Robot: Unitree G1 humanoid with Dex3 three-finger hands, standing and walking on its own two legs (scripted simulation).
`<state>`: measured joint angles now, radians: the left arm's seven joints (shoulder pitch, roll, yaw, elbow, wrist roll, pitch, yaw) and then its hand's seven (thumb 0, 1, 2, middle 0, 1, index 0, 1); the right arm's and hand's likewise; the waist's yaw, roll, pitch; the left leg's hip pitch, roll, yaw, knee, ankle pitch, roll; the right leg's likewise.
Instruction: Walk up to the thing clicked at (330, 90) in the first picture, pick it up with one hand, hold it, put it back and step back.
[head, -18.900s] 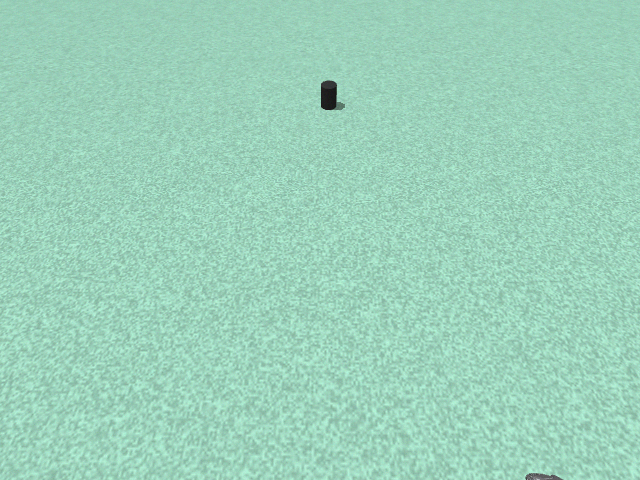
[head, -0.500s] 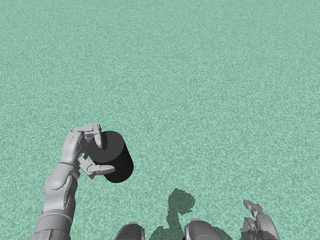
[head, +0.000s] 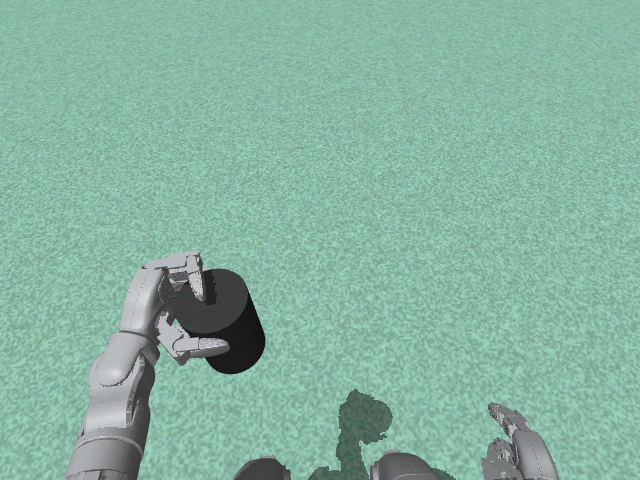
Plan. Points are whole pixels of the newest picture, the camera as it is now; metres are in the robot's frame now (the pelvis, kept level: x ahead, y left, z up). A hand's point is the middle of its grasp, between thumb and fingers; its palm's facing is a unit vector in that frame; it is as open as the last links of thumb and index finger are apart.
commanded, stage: hold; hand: left
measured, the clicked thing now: (224, 323) +0.30 +0.14 -0.01
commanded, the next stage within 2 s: none
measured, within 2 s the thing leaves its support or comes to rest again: neither
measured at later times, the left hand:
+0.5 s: hand (195, 297) +0.31 +0.16 +0.05, palm faces -0.18 -0.98 -0.01, open 8.1 cm
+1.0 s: hand (196, 301) +0.30 +0.16 +0.05, palm faces -0.18 -0.98 -0.01, open 8.0 cm
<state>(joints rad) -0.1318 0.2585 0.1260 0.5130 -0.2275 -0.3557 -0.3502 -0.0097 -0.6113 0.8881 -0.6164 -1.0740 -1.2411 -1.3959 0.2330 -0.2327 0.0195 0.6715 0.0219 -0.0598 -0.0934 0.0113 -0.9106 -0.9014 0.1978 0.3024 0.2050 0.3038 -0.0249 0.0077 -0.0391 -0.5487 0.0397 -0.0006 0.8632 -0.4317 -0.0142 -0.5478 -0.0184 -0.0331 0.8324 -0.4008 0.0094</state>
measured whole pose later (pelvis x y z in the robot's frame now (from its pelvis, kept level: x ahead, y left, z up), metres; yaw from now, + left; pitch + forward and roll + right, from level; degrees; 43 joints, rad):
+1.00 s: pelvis -0.01 +0.00 +0.01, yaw +0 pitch +5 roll -1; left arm -0.14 0.26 0.12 0.51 -0.23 -0.34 -0.36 -0.01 -0.61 0.87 -0.62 -1.09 -1.30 -1.42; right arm 0.25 -0.23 0.02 0.68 0.02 -0.07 -0.08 0.01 -0.91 -0.90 0.20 0.30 0.21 0.30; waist -0.02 0.01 -0.03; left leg -0.49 0.04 0.01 0.81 -0.40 -0.01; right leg -0.49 -0.02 -0.03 0.78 -0.37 0.01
